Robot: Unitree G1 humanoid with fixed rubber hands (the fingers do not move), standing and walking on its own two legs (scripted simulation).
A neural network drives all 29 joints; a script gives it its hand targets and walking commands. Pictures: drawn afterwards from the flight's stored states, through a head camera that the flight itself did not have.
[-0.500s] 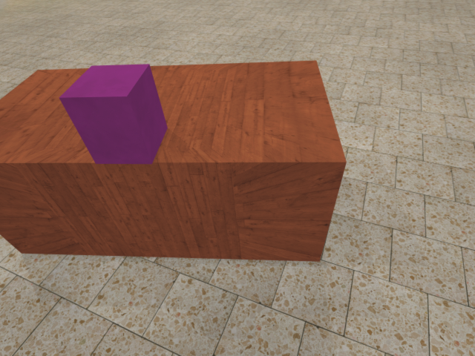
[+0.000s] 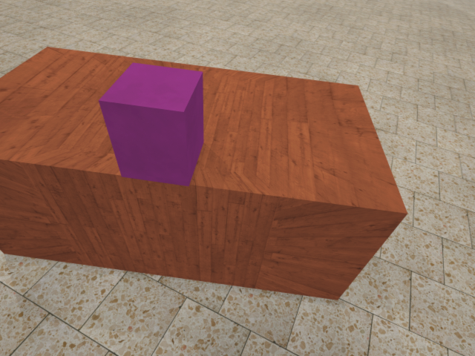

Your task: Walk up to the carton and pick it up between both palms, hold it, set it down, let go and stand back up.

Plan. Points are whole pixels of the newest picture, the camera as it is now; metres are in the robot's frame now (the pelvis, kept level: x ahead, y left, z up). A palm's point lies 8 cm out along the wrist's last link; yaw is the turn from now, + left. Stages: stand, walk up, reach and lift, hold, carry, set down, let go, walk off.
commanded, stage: walk up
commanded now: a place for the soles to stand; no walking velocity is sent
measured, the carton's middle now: (161, 125) +0.75 +0.19 -0.02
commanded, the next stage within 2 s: none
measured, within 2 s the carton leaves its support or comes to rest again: neither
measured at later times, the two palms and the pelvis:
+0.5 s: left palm out of the picture +0.18 +0.31 -0.11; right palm out of the picture +0.14 -0.20 -0.14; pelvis +0.13 +0.05 -0.01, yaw -5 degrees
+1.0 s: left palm out of the picture +0.35 +0.47 -0.12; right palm (256, 285) +0.30 -0.05 -0.10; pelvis +0.27 +0.22 +0.00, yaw -5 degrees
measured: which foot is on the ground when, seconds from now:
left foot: down 0.00-0.38, up 0.40-0.80, down 0.82-1.00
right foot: up 0.00-0.36, down 0.38-0.84, up 0.86-1.00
